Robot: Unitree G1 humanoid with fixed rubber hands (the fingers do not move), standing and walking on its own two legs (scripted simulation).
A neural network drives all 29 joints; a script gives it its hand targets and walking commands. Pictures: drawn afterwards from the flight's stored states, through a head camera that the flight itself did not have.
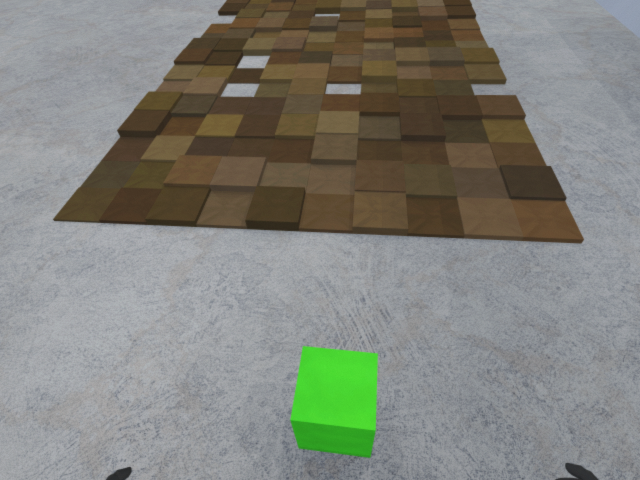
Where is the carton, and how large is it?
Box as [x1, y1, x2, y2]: [290, 346, 377, 457]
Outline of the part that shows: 303,346 290,419 298,447 369,457 375,431 377,353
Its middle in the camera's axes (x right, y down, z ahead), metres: +0.05 +0.47 +1.11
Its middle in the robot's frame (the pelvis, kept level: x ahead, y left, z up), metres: +0.46 +0.01 -0.66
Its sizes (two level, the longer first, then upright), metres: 0.210 0.200 0.250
